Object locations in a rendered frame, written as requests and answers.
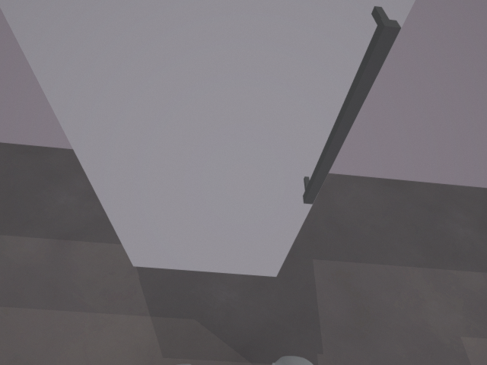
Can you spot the handle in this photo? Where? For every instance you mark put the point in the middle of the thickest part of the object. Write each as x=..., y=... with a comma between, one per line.
x=384, y=36

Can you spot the fridge door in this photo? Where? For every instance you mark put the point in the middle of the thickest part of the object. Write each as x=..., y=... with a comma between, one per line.
x=196, y=121

